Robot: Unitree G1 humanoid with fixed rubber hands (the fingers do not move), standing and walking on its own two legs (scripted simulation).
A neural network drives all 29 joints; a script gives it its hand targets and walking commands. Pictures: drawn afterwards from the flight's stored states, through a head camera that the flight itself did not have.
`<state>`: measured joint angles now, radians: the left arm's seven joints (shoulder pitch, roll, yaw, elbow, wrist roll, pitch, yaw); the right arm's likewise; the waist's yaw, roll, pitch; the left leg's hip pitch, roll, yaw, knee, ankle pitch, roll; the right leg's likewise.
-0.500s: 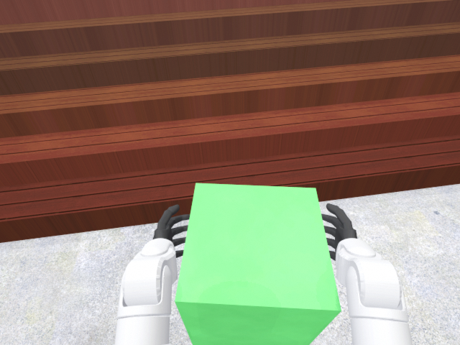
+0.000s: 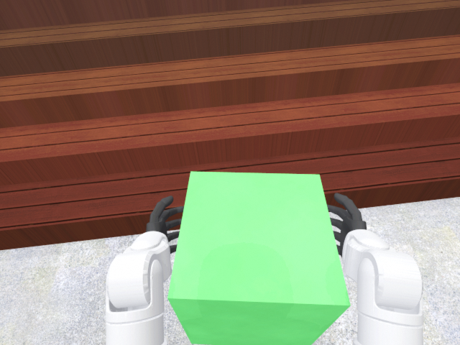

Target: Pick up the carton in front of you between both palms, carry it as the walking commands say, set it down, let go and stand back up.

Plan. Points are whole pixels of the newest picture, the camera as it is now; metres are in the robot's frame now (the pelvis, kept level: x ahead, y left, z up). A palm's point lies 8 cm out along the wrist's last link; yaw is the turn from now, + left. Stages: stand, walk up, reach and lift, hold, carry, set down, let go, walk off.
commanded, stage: carry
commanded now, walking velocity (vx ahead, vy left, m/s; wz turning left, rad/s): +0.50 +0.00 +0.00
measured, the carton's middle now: (251, 264) +0.27 +0.00 +0.02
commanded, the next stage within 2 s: none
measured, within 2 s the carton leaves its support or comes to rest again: neither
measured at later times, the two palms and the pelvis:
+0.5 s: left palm (175, 95) +0.64 +0.16 +0.13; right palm (303, 95) +0.61 -0.14 +0.13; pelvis +0.33 +0.03 +0.00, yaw -4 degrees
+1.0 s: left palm (199, 31) +1.02 +0.13 +0.13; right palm (289, 26) +1.04 -0.17 +0.13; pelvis +0.64 -0.02 +0.00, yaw -1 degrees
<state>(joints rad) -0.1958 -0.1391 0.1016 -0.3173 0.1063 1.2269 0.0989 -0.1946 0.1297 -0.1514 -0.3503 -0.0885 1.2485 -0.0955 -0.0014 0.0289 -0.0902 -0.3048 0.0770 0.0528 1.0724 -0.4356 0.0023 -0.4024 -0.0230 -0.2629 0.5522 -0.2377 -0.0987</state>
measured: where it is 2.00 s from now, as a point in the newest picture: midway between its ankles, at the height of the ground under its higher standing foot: (241, 123)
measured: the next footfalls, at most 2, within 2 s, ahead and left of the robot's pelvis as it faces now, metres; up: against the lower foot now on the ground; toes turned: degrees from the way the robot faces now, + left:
left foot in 0.36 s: +0.43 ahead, +0.10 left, +0.00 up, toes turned +9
right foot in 0.84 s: +0.72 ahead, -0.08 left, +0.00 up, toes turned -10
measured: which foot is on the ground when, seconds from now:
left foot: up 0.00-0.34, down 0.36-0.84, up 0.86-1.00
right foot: down 0.00-0.38, up 0.40-0.82, down 0.84-1.00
